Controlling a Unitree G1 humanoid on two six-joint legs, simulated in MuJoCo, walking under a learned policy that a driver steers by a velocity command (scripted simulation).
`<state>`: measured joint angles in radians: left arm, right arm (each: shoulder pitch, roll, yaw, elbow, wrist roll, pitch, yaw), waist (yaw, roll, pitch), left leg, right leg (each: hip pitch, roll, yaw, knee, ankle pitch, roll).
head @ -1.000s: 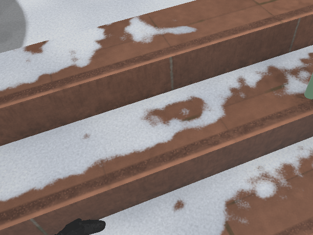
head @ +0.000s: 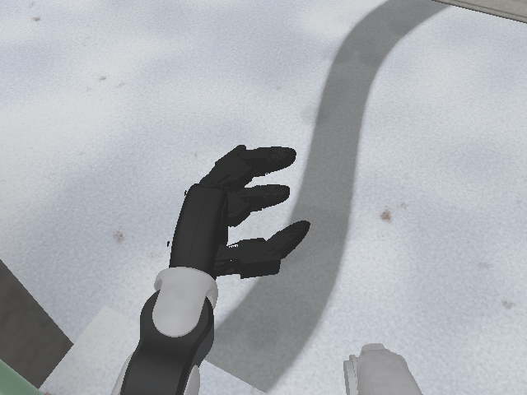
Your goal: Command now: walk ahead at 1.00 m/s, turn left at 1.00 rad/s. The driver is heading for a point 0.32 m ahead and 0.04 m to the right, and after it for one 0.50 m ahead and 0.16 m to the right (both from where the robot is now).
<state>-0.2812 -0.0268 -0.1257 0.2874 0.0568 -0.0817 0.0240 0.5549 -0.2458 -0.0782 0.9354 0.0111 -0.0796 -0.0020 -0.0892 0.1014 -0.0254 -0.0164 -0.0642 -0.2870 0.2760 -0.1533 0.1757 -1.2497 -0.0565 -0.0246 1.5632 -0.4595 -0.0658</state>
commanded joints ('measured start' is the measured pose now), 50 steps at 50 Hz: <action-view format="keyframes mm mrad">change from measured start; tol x64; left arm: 1 565 273 157 106 -47 43 23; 50 297 350 181 412 -27 73 -5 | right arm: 1 -289 -341 -108 -213 11 -63 11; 50 -223 -46 16 -133 -13 109 -56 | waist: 1 398 -14 -405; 50 64 -256 -131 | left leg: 1 -429 82 -63 435 1493 37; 3 -683 -101 30 1181 -3 -37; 10 -1125 18 89 1604 -291 -24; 21 39 24 351 126 347 -67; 23 593 476 -188 381 1453 95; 43 -477 58 217 756 -490 -237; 50 -325 100 257 571 -301 -248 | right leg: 1 1263 86 15 -452 -124 -9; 4 1289 -338 1036 -1171 -266 -170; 20 1231 -42 41 -1051 1188 -13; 24 565 127 307 -101 -158 93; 43 1417 -341 448 -1021 1538 -275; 50 875 -130 265 -1226 482 -137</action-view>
